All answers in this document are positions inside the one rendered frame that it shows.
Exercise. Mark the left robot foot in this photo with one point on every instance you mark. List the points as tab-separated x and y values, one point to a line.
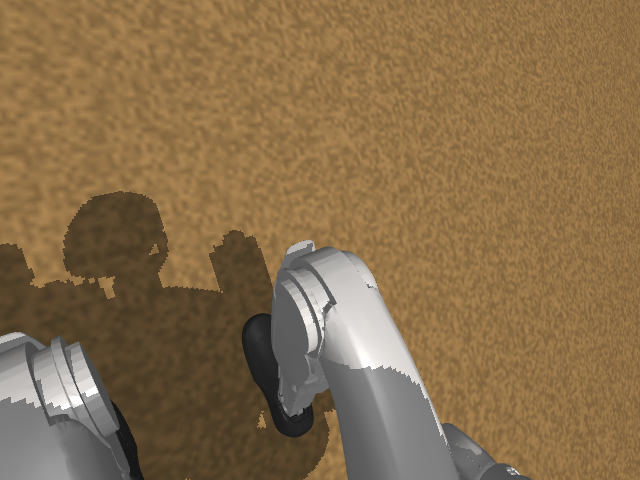
128	445

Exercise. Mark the right robot foot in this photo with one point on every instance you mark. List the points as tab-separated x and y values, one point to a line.
256	341

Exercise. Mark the right robot hand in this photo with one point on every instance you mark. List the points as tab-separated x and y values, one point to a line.
470	458

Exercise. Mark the right robot arm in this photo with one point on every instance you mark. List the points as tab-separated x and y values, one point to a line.
502	471

